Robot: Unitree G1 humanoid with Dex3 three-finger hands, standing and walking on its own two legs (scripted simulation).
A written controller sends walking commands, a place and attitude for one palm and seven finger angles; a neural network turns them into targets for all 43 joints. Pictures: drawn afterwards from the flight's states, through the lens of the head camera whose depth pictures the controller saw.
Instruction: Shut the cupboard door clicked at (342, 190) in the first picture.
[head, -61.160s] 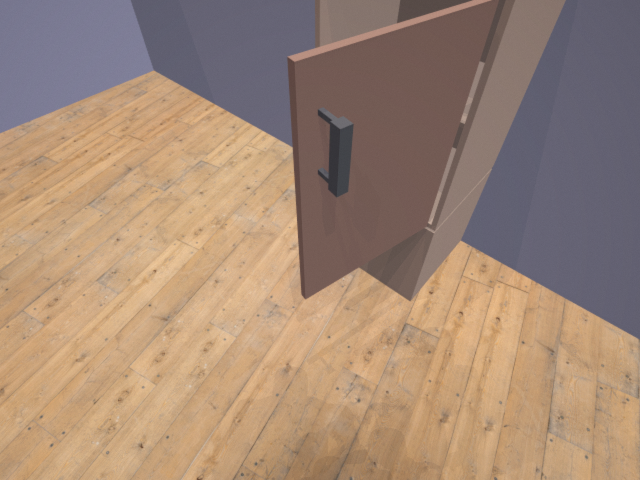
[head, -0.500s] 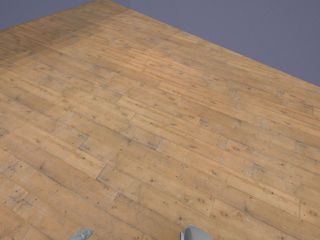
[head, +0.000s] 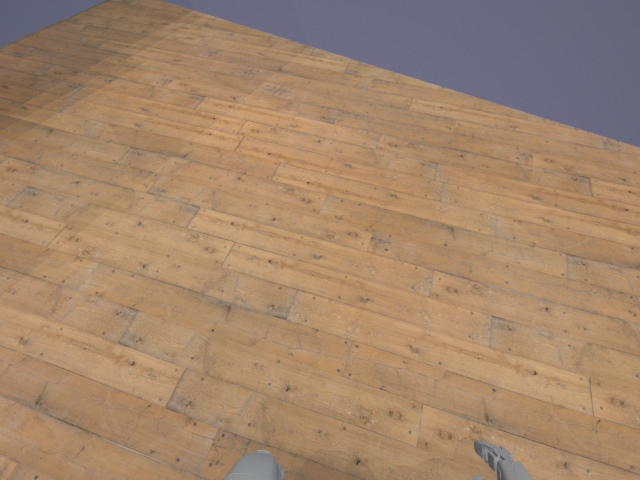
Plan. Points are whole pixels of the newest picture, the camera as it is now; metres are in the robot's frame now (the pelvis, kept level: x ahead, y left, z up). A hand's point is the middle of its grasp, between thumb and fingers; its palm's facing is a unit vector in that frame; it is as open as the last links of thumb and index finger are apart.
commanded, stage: turn to face it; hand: left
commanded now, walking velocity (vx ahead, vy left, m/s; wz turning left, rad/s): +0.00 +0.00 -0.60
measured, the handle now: out of the picture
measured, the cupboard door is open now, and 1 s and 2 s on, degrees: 17 17 17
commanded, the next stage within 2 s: none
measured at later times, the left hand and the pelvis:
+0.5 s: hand (196, 440) +0.18 +0.20 -0.15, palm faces -0.32 -0.91 -0.26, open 7.4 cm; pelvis +0.01 +0.03 +0.00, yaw -21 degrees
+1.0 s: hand (244, 453) +0.17 +0.13 -0.16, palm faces -0.53 -0.82 -0.22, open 7.4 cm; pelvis +0.01 +0.01 +0.00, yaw -37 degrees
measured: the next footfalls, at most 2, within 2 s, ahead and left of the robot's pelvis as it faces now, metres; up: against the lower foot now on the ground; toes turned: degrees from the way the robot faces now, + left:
left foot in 0.10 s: +0.08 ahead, +0.14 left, +0.00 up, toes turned -4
right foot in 0.54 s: -0.01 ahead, -0.10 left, +0.00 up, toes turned -28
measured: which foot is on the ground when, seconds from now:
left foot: up 0.00-0.08, down 0.10-0.54, up 0.56-1.00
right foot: down 0.00-0.08, up 0.10-0.52, down 0.54-1.00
